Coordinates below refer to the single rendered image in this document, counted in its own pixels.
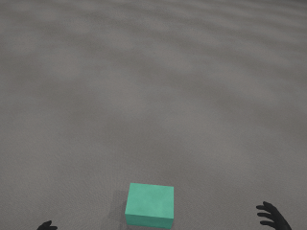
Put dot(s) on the carton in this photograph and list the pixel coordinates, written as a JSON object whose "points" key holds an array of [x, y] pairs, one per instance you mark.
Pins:
{"points": [[150, 206]]}

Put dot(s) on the left robot hand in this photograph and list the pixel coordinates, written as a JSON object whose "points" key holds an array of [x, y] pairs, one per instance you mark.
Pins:
{"points": [[46, 226]]}

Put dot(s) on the right robot hand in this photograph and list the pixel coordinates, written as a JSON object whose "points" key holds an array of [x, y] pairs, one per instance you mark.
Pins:
{"points": [[279, 223]]}

